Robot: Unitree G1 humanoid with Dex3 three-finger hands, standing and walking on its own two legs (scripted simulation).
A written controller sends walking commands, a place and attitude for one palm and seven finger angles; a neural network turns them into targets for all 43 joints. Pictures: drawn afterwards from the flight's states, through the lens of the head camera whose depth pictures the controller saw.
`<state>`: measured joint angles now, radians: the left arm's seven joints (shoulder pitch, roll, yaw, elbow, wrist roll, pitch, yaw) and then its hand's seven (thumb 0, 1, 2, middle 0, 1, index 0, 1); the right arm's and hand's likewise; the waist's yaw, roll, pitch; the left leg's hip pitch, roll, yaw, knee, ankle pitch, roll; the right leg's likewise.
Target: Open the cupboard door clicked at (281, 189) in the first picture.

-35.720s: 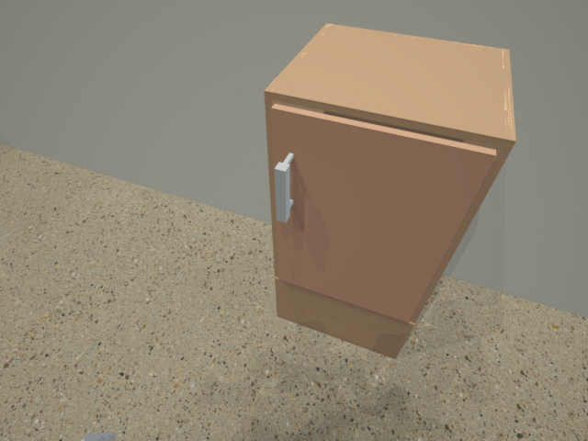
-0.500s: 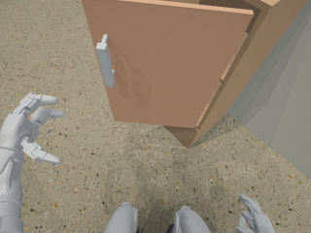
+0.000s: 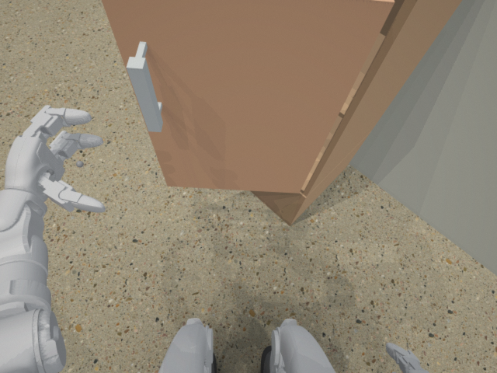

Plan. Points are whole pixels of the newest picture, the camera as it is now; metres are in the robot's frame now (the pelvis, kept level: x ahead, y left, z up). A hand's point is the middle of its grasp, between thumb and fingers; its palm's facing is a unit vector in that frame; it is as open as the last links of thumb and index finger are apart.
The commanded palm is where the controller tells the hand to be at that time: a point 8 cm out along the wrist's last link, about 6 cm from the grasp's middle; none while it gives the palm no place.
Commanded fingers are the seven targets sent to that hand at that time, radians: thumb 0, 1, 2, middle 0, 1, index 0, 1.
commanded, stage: move the hooked fingers beside the handle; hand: left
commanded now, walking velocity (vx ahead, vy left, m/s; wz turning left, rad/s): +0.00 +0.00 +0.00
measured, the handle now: (149, 89) +0.57 +0.18 +0.05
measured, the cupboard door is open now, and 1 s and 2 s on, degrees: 43 43 43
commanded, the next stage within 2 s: slide the fingers in behind the handle in 1.52 s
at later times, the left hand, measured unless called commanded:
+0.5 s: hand (98, 125) +0.49 +0.25 +0.05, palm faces -0.01 -1.00 -0.02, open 14.0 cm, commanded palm +0.48 +0.29 +0.05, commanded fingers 0.00 -0.50 0.30 -0.30 -1.20 -0.30 -1.20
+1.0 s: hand (99, 111) +0.52 +0.26 +0.04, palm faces +0.00 -1.00 -0.02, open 13.9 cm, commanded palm +0.51 +0.29 +0.04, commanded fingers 0.00 -0.50 0.30 -0.30 -1.20 -0.30 -1.20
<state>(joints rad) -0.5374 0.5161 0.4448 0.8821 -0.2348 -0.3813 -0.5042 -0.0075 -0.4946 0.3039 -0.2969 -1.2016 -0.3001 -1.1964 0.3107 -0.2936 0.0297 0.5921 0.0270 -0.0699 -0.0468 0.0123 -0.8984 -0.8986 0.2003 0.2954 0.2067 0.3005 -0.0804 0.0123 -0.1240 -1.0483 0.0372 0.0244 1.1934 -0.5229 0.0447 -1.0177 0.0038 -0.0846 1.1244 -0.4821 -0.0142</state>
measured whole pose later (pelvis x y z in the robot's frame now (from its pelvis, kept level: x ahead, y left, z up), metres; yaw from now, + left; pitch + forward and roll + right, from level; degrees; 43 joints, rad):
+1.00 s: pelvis +0.00 +0.01 -0.01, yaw -3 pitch +28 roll -6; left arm -0.90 0.72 0.55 1.16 -0.10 -0.36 -0.44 -0.01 -0.49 0.30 -0.30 -1.20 -0.30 -1.20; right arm 0.39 -0.28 0.07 0.59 -0.01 0.07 -0.01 0.01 -0.90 -0.90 0.20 0.30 0.21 0.30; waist -0.20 0.03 -0.10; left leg -1.21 0.07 0.02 1.26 -0.54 0.06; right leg -1.17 0.03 -0.08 1.15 -0.46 0.00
